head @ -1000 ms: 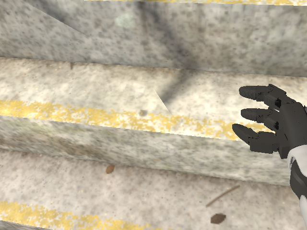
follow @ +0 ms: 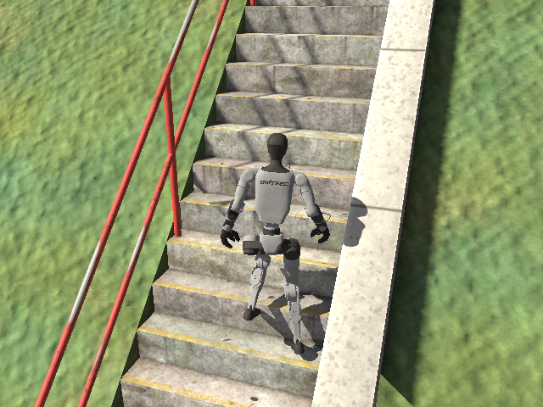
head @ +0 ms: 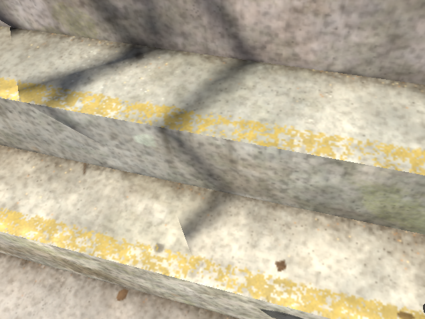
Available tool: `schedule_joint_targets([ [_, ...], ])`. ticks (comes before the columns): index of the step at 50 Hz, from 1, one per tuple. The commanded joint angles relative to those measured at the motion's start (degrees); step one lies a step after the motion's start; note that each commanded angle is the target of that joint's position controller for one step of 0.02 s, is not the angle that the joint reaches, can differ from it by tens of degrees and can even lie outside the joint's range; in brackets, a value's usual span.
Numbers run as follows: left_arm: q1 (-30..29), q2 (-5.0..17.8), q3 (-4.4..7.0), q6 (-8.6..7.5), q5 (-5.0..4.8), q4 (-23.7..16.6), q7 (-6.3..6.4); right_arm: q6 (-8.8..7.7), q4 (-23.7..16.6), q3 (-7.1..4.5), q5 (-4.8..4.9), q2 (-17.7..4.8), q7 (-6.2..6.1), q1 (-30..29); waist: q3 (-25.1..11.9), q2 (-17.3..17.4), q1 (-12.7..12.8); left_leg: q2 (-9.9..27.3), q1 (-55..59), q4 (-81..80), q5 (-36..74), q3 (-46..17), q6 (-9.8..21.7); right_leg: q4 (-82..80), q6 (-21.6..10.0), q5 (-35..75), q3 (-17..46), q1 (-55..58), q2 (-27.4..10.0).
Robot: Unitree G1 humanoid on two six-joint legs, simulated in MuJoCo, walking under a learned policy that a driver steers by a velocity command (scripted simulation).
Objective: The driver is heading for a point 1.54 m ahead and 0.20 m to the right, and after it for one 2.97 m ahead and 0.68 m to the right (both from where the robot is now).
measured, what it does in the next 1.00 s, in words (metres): goes down, backwards: left foot 0.22 m higher, then right foot 0.22 m lower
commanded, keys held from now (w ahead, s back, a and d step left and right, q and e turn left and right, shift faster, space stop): shift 0.84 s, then w+shift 0.16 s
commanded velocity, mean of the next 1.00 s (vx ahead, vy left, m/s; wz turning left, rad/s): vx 0.05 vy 0.00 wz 0.02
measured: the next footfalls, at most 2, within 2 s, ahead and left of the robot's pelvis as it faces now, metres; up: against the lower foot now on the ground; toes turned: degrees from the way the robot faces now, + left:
left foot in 0.18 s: +0.18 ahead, +0.14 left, +0.22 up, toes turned +19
right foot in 0.56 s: -0.02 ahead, -0.03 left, +0.00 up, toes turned +6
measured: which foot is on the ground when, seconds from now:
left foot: up 0.00-0.16, down 0.18-0.48, up 0.50-0.90, down 0.92-1.00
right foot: down 0.00-0.22, up 0.24-0.54, down 0.56-0.88, up 0.90-1.00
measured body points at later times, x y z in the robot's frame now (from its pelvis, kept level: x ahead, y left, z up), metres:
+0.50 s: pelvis -0.05 +0.01 +0.00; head -0.11 -0.01 +0.45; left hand -0.12 +0.25 -0.12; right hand +0.29 -0.09 +0.02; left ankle +0.13 +0.13 -0.57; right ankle -0.07 -0.02 -0.61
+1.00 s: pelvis -0.24 +0.03 -0.26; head -0.26 +0.04 +0.19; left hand -0.11 +0.30 -0.34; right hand -0.18 -0.22 -0.39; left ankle -0.31 +0.12 -0.99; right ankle -0.24 -0.09 -0.61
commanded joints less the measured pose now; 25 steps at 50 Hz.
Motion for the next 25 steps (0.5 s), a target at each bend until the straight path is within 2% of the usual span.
schedule_joint_targets([
  [1,14.44,-3.72,-2.08,-2.45,2.52,4.99,1.21,-0.96,-13.3,9.62,-0.74,16.04,0.0,-9.78,-10.76,-4.0,3.51,1.53,-32.92,16.05,-20.32,-1.0,0.49,-7.25,-3.36,44.42,9.37,36.95,-13.72],
  [2,19.66,-2.97,-2.16,-3.26,4.24,7.17,0.99,-0.14,-13.89,10.45,-0.13,15.72,-0.38,-11.66,-11.17,-2.58,4.85,2.24,-38.75,22.15,-18.49,-3.6,1.3,-6.88,-3.67,41.83,10.6,39.58,-15.57],
  [3,25.38,-1.72,-3.01,-3.04,4.22,10.81,-0.47,2.73,-17.81,10.64,-2.91,15.14,-1.28,-18.57,-13.93,2.55,2.91,3.81,-38.06,12.32,-10.88,-0.1,1.38,-4.02,-6.46,46.82,9.66,35.26,-13.95],
  [4,17.56,2.96,0.97,-7.31,-4.01,7.32,5.38,-0.56,-19.61,9.23,-7.72,17.46,-2.11,-17.65,0.33,-23.22,1.66,9.43,-22.0,15.66,-14.93,-2.57,-0.67,-15.64,-5.2,38.51,1.82,26.13,-14.17],
  [5,14.14,3.2,0.07,-8.44,-5.32,6.86,6.73,-0.9,-17.61,7.79,-6.86,13.28,-1.85,-13.75,-2.66,-15.26,-1.77,10.43,-10.53,13.4,-8.31,-0.15,-1.83,-18.54,-3.13,34.54,-1.33,17.23,-10.92],
  [6,11.67,6.05,0.63,-8.69,-4.29,4.45,7.74,0.09,-18.53,6.36,-5.97,11.59,-1.51,-13.29,-4.58,-10.09,-3.14,11.6,-3.07,14.95,-3.27,0.61,-2.92,-20.59,-4.02,33.23,0.31,14.09,-13.07],
  [7,5.21,9.32,1.28,-8.22,-3.92,0.66,7.44,1.01,-18.05,6.6,-4.9,11.09,-0.76,-10.47,-6.38,-2.32,-5.62,14.98,14.1,-6.35,-0.52,6.92,-1.87,-26.9,-4.53,27.55,-2.82,5.91,-12.24],
  [8,8.28,12.71,3.24,-8.9,-3.98,-0.69,7.61,2.05,-19.35,7.37,-1.97,14.24,-1.38,-10.24,-9.08,-7.01,-3.07,16.68,33.57,-21.25,-11.47,2.55,1.78,-30.04,-4.57,20.46,5.05,-1.02,-18.86],
  [9,10.81,12.89,2.95,-8.87,-4.71,0.08,6.48,3.17,-17.17,5.97,-0.13,13.57,-2.3,-5.91,-13.77,-1.95,-3.46,14.96,46.16,-25.92,-3.95,5.73,2.97,-24.79,-3.96,26.16,2.44,-0.24,-17.52],
  [10,14.84,10.43,0.82,-8.39,-4.92,-0.08,4.67,3.01,-15.41,3.85,1.52,12.01,-2.71,-4.54,-20.33,9.28,-4.09,14.87,59.94,-29.68,7.57,5.83,4.04,-13.29,-0.12,31.01,-3.87,-3.79,-12.62],
  [11,17.78,10.0,-0.06,-7.73,-4.02,-1.54,3.71,3.15,-12.37,1.99,1.6,8.38,-3.67,1.11,-25.48,18.99,-6.37,20.3,67.82,-34.86,6.7,-3.66,5.95,0.83,3.68,18.51,-6.1,-12.32,-8.07],
  [12,19.67,10.82,0.57,-7.03,-2.79,-1.53,2.56,4.38,-9.99,0.81,-0.07,6.91,-4.82,6.14,-30.47,25.14,-8.79,25.92,67.93,-41.04,3.78,-13.34,7.58,15.43,5.38,-10.95,-7.01,-14.44,-1.57],
  [13,21.43,8.4,1.47,-5.2,-0.97,-0.47,2.39,4.25,-9.12,1.16,-1.7,8.44,-5.34,5.41,-30.54,22.72,-7.54,29.57,57.27,-43.13,8.62,-18.0,8.35,38.73,6.86,-28.52,-4.89,-12.58,3.95],
  [14,20.47,3.54,1.65,-3.47,-0.74,-2.1,3.48,3.39,-10.18,1.85,-4.3,8.69,-5.31,1.81,-25.75,15.56,-3.86,28.63,44.79,-45.86,7.92,-17.59,6.7,60.28,8.22,-29.85,0.02,-12.17,7.84],
  [15,22.21,-0.67,1.95,-1.34,-0.72,-4.0,5.75,2.45,-11.39,2.33,-6.03,8.5,-5.07,-9.22,-19.21,10.75,4.03,29.76,34.58,-45.71,4.36,-13.81,4.29,76.08,10.33,-27.69,0.16,-15.23,9.14],
  [16,27.0,-2.14,1.91,0.41,0.47,-4.43,7.32,2.49,-10.6,3.17,-6.17,11.16,-5.1,-18.3,-11.48,1.64,11.15,29.03,22.29,-44.16,-4.26,-8.1,2.09,79.96,11.35,-21.0,-4.38,-13.12,8.44],
  [17,35.68,-1.82,2.43,1.96,1.18,-2.64,7.96,2.21,-9.88,3.88,-5.89,13.61,-4.85,-24.87,-5.33,-4.36,18.44,27.4,12.41,-42.12,-8.11,-1.1,0.08,80.91,12.25,-16.63,-10.31,-8.56,8.73],
  [18,44.45,-1.27,2.86,3.14,1.59,-0.14,7.82,1.87,-9.25,4.45,-5.58,14.91,-4.77,-30.52,-1.16,-7.04,25.1,25.19,3.41,-41.43,-9.15,6.67,-1.3,80.35,12.69,-12.52,-14.81,-1.55,8.99],
  [19,51.25,-0.78,2.81,4.4,1.44,1.51,7.46,0.96,-8.86,4.73,-5.37,15.35,-4.51,-36.57,1.35,-5.41,30.74,24.65,-5.3,-41.06,-7.05,11.42,-2.94,77.93,12.04,-8.95,-14.63,6.53,7.08],
  [20,53.64,-0.26,2.68,5.91,1.4,1.94,7.19,-0.27,-8.18,5.12,-5.07,15.56,-4.51,-39.35,5.0,-4.32,33.1,24.71,-9.81,-38.88,-7.34,12.65,-4.22,71.56,10.78,-6.14,-11.41,9.2,3.52],
  [21,53.58,-0.15,2.42,6.65,1.34,1.71,6.63,-1.45,-7.83,5.31,-4.73,15.68,-4.18,-40.23,7.45,-2.44,32.83,25.27,-12.32,-38.06,-6.93,12.19,-4.93,65.98,8.83,-5.16,-9.36,10.99,1.21],
  [23,50.27,-0.7,2.08,6.68,0.92,-0.48,5.47,-2.77,-7.51,5.47,-3.61,16.73,-3.9,-38.37,11.48,-2.04,28.54,26.88,-12.29,-32.37,-5.39,8.36,-5.75,49.6,3.05,-6.75,-4.95,10.11,-4.02],
  [24,47.67,-2.41,1.67,6.08,0.49,-1.9,5.01,-2.44,-7.63,5.38,-2.92,17.63,-4.02,-36.97,13.28,-4.98,26.43,26.71,-11.38,-27.25,-4.92,7.9,-6.05,35.6,-1.07,-4.21,-4.39,9.97,-6.83],
  [25,41.85,-5.39,0.85,5.12,-0.17,-2.96,4.81,-0.7,-6.57,5.19,-2.13,20.32,-4.35,-32.2,13.79,-13.43,22.58,23.75,-6.22,-8.42,-4.2,10.82,-5.17,19.72,-4.93,-0.75,-3.04,4.99,-10.52],
])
